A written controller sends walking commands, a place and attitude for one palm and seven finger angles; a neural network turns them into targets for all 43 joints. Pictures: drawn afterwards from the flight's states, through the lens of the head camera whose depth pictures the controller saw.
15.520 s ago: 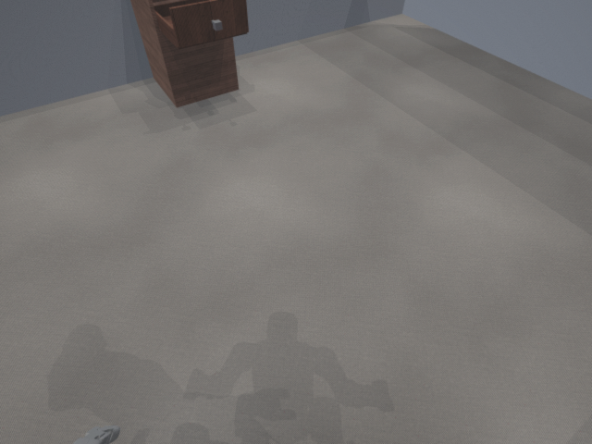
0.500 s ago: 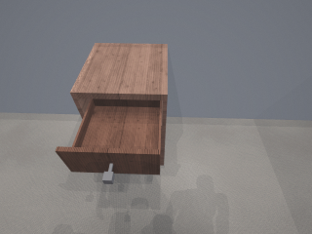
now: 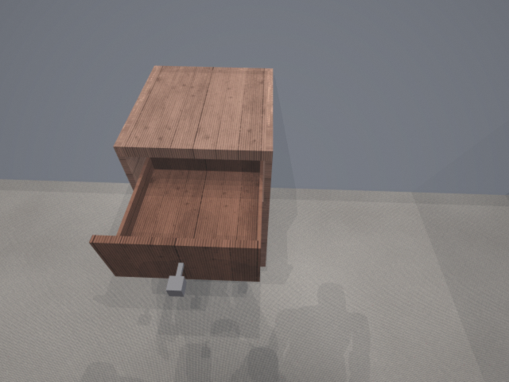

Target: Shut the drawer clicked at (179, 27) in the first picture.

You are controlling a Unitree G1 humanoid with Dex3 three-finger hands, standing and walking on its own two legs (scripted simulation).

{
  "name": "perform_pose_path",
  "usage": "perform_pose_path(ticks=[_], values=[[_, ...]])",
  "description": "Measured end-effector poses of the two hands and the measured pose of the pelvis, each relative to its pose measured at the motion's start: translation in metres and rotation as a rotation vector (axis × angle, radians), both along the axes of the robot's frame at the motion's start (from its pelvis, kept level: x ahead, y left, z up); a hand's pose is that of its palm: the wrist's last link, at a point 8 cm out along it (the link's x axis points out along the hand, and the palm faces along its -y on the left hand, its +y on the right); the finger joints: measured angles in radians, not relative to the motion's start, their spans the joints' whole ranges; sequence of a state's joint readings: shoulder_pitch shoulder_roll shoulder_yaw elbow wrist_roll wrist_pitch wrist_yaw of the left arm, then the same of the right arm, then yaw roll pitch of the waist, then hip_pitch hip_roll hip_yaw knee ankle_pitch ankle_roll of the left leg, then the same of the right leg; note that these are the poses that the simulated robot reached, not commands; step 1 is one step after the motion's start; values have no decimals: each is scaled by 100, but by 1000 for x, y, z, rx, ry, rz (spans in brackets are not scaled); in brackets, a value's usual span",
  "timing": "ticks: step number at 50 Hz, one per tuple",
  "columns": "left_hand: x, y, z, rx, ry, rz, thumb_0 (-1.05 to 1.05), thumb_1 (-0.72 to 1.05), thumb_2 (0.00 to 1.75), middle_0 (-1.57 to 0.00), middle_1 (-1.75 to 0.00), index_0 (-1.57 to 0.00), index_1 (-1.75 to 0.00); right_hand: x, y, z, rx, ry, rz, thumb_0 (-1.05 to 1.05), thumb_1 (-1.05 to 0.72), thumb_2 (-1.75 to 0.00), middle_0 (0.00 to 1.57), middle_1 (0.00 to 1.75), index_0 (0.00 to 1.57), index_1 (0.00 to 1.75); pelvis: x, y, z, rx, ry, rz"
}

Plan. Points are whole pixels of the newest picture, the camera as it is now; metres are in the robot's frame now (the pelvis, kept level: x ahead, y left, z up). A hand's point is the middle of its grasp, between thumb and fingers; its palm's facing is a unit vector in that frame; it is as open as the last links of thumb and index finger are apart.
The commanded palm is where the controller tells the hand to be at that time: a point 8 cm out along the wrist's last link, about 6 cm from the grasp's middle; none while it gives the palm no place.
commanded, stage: look again from close up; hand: left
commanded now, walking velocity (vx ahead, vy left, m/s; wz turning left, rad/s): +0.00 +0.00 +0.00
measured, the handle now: (178, 278) +0.37 +0.21 -0.22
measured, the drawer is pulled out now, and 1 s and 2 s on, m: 0.28 0.28 0.28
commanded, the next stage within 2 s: shuffle to correct the standing spot in 0.02 s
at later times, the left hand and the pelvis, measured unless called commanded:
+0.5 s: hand out of the picture -0.01 +0.16 -0.18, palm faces +0.04 -0.99 -0.15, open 7.3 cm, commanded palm none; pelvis +0.03 +0.00 -0.01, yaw +0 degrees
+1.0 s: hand out of the picture +0.02 +0.17 -0.17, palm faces +0.04 -0.97 -0.22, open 7.3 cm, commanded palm none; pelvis +0.02 -0.01 +0.00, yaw +0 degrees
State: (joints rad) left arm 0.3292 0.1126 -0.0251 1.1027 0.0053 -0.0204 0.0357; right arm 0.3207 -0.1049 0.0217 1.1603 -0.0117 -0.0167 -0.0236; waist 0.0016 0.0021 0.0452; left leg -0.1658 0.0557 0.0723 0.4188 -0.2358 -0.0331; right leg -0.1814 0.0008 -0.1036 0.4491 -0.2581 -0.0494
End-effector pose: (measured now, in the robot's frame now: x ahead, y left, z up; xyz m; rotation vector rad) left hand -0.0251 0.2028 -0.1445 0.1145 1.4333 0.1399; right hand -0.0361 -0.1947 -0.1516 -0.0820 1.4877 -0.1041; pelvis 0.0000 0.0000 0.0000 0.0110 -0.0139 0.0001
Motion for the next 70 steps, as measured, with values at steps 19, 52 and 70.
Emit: perform_pose_path(ticks=[19,52,70], values=[[2,4,-7,-10,30,10,0,91,89,-20,-29,-20,-30,0,6,-2,-1,22,-7,0,-91,-90,20,30,20,29,15,4,-6,1,14,-3],[35,8,6,61,-70,-3,0,92,89,-20,-29,-20,-30,70,-39,1,-60,-132,34,1,-92,-90,20,30,20,29,16,-11,0,10,-9,2],[-31,-9,-1,-6,36,10,0,91,89,-20,-30,-20,-30,-34,-13,4,-6,52,-6,0,-91,-90,20,30,20,29,-15,-11,0,-6,-5,2]])
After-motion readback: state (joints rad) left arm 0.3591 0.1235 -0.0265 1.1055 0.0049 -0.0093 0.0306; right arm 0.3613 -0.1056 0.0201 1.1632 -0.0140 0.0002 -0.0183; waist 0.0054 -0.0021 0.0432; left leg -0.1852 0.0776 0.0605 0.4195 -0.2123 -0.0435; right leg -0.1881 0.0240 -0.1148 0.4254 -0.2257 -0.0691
